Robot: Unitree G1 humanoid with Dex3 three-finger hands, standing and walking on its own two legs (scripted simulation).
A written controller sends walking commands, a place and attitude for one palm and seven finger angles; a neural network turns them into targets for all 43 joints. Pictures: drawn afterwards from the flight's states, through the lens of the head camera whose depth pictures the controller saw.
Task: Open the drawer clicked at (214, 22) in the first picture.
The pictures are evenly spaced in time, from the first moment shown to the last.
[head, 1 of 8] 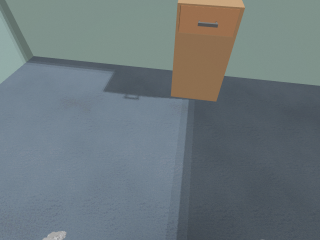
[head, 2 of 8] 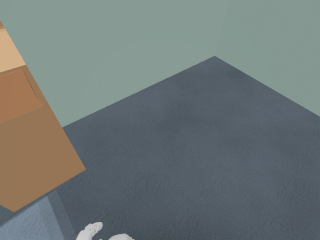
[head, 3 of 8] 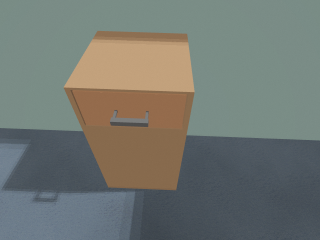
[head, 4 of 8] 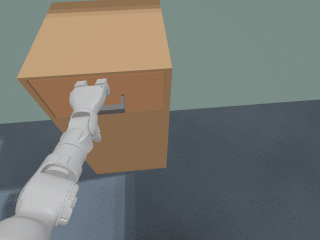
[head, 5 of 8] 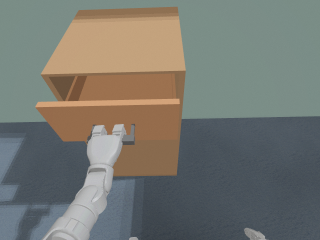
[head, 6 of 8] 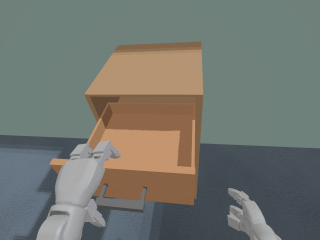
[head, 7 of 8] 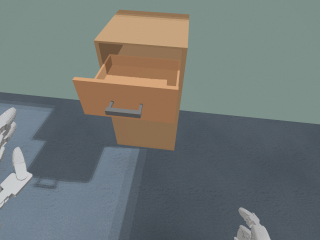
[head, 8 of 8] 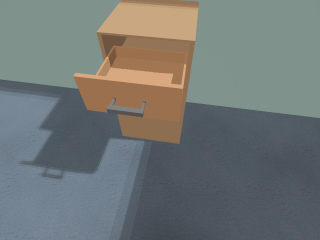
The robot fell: no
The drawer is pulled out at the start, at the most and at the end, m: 0.00 0.30 0.30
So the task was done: yes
